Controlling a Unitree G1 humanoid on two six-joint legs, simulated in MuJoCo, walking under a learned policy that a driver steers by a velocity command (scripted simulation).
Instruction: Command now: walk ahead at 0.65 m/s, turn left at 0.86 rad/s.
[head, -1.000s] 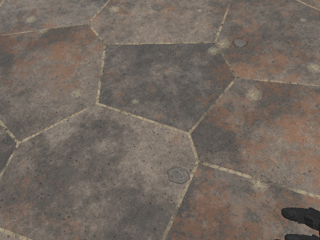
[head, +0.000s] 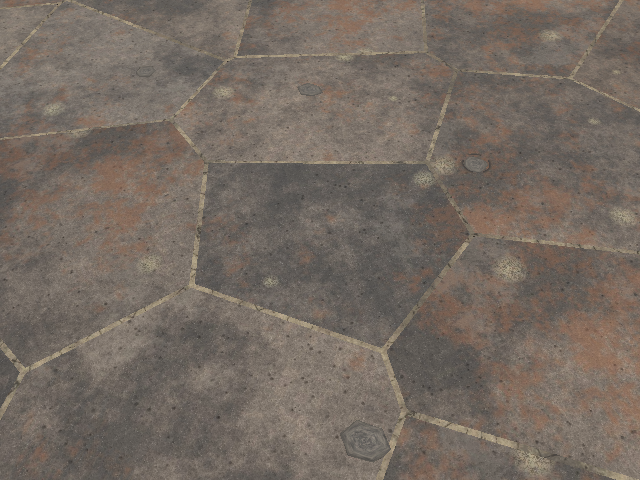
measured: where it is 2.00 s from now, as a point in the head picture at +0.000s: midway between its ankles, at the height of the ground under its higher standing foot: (290, 325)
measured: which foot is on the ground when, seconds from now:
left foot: up 0.00-0.14, down 0.16-0.62, up 0.64-0.98, down 1.00-1.00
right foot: down 0.00-0.18, up 0.20-0.62, down 0.64-1.00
